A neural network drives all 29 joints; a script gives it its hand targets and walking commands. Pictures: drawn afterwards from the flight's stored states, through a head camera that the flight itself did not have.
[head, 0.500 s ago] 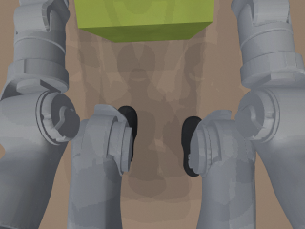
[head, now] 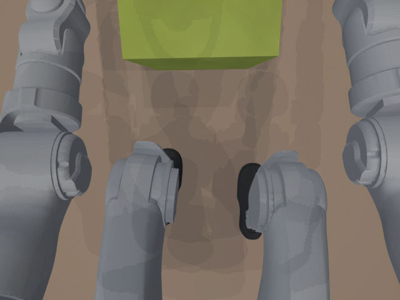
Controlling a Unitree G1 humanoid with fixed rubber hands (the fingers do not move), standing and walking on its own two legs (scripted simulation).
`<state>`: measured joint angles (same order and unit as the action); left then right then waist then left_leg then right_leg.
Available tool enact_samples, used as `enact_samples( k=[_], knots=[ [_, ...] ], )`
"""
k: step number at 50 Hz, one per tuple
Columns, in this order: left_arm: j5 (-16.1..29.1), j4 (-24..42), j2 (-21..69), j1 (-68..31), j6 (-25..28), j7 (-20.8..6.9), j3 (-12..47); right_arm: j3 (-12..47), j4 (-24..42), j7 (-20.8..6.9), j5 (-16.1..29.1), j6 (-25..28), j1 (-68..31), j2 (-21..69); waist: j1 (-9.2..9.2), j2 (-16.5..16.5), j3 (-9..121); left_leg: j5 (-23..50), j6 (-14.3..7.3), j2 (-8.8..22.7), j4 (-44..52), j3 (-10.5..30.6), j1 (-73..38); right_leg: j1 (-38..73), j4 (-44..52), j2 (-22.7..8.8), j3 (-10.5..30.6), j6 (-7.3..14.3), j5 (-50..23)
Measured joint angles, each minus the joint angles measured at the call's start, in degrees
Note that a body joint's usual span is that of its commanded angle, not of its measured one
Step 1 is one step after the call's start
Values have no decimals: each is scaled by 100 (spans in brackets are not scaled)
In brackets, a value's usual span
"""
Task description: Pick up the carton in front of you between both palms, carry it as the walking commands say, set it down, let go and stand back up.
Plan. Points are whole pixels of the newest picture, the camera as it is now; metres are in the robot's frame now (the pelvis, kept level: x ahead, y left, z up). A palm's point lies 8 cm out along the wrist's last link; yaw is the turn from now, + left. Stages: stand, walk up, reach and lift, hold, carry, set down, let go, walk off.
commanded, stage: set down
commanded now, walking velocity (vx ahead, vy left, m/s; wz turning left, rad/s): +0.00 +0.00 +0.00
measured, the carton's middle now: (201, 4) +0.55 +0.05 -0.25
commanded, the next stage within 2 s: let go in 0.88 s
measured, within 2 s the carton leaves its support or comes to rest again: neither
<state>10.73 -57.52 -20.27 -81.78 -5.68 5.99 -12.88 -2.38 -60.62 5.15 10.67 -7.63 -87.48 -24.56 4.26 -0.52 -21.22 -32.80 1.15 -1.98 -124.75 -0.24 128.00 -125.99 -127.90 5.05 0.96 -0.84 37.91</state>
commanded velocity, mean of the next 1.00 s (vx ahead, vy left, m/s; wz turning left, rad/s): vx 0.00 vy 0.00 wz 0.00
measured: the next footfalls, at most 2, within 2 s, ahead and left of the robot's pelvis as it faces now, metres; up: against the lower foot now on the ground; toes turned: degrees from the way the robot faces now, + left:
none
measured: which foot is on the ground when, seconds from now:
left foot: down 0.00-1.00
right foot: down 0.00-1.00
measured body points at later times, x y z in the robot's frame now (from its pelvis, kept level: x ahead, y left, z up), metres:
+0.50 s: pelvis +0.01 +0.00 +0.13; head +0.35 +0.01 +0.41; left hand +0.56 +0.24 +0.02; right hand +0.60 -0.16 +0.01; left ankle +0.11 +0.12 -0.34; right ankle +0.09 -0.11 -0.34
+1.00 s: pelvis +0.03 +0.00 +0.27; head +0.35 +0.01 +0.59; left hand +0.55 +0.24 +0.16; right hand +0.59 -0.16 +0.16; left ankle +0.11 +0.12 -0.34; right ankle +0.09 -0.11 -0.34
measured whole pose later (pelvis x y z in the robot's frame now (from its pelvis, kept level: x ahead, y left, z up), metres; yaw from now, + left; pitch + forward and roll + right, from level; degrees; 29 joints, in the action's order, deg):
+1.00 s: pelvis +0.03 +0.00 +0.27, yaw +0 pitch +47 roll +0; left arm -2.3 -46.9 -13.5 -63.4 -9.7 0.6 -21.3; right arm -16.5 -53.3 0.2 -4.2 -10.5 -69.6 -17.0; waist 3.7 -1.2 2.9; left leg -17.4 0.5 -1.8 -64.0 1.9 93.4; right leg -91.7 -65.8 3.5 2.6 -0.5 20.8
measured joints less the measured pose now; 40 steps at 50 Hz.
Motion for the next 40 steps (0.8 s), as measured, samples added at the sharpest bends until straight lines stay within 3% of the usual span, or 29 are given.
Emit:
enact_samples(
  k=[4,13,29,40],
  knots=[
    [-67,321,103,159,-249,72,-20,-218,217,54,-193,-204,208,114,13,-13,406,98,4,-43,445,33,-149,163,449,-49,-1,23,-86],
    [-521,171,296,336,-367,-9,-388,-698,-119,-104,-649,-273,319,254,3,-39,1393,376,1,-70,1566,108,-407,420,1606,-95,5,25,-399],
    [-549,986,333,948,-698,-169,-474,-867,654,-260,-762,-567,902,281,25,-64,1989,727,-25,-23,3268,167,-1338,1328,3371,-96,57,33,-834],
    [-796,1033,509,1395,-582,-317,-632,-1099,619,-447,-1007,-440,1313,448,-1,-72,2350,1095,-41,-10,4720,206,-2414,2397,4849,-132,100,40,-1234]
  ],
)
